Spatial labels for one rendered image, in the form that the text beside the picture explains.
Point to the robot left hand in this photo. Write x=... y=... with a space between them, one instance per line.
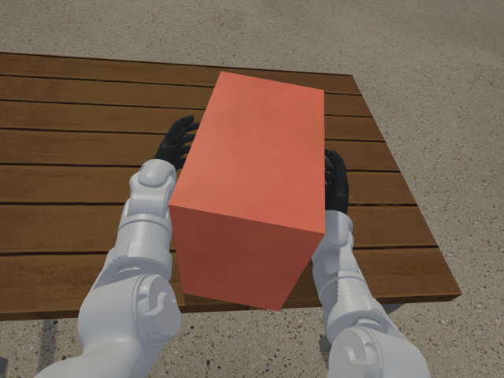
x=172 y=147

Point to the robot right hand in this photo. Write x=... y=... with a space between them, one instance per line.
x=337 y=190

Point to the right robot forearm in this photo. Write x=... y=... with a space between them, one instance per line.
x=341 y=287

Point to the right robot upper arm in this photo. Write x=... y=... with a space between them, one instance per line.
x=361 y=352

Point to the left robot upper arm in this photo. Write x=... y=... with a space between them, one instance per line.
x=123 y=328

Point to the left robot forearm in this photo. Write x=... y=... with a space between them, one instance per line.
x=145 y=230

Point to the carton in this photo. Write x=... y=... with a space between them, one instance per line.
x=248 y=210

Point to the table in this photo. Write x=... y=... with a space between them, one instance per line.
x=74 y=130

